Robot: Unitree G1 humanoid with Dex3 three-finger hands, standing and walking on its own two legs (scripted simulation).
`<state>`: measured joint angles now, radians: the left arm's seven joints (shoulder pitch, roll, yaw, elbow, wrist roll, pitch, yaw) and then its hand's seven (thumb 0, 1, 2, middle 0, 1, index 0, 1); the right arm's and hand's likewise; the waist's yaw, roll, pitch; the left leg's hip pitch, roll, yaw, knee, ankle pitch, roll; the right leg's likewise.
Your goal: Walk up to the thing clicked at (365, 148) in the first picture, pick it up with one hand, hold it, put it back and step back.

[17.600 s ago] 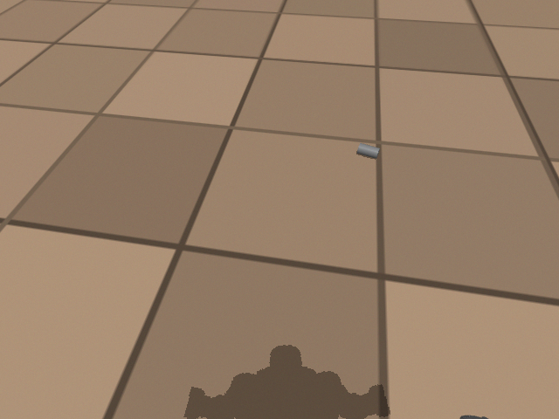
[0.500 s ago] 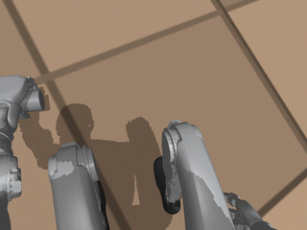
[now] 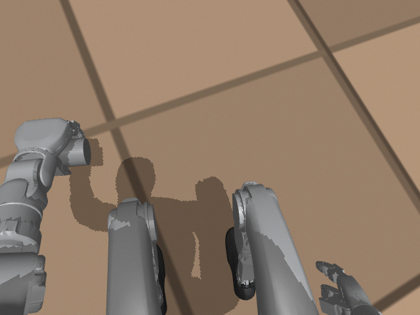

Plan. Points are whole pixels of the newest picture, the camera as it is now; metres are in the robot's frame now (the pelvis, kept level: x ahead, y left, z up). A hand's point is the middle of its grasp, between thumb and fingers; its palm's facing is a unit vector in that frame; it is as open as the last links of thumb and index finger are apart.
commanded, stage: lift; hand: left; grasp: from above
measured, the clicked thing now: (59, 153) +0.43 +0.28 -0.14
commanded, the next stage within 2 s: hold in 1.14 s
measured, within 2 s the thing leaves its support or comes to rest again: neither
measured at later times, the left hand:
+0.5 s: hand out of the picture +0.36 +0.26 +0.09, palm faces -0.44 -0.08 -0.89, open 8.6 cm
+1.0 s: hand out of the picture +0.37 +0.24 +0.21, palm faces -0.45 -0.09 -0.89, open 8.7 cm
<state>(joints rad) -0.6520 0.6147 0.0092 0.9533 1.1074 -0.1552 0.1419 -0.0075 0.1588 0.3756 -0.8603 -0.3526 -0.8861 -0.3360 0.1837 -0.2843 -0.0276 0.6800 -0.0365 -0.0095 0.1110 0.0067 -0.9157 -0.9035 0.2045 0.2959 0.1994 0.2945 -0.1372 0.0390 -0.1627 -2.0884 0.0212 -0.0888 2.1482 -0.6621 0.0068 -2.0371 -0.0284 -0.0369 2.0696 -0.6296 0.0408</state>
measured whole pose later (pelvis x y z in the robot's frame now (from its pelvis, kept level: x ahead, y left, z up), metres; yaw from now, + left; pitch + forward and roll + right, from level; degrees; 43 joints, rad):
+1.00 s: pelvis +0.06 +0.00 +0.30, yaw +3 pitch +13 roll -1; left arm -0.32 0.40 -0.16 0.82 1.02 -0.01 0.13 -0.01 0.15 0.44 -0.83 -0.40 -0.85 -0.39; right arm 0.26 -0.25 -0.04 0.74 0.03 -0.02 -0.04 0.01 -0.90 -0.90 0.20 0.30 0.20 0.30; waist -0.06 0.03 -0.11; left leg -0.81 0.05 0.01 1.02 -0.44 0.00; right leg -0.80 -0.02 0.00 0.98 -0.40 0.03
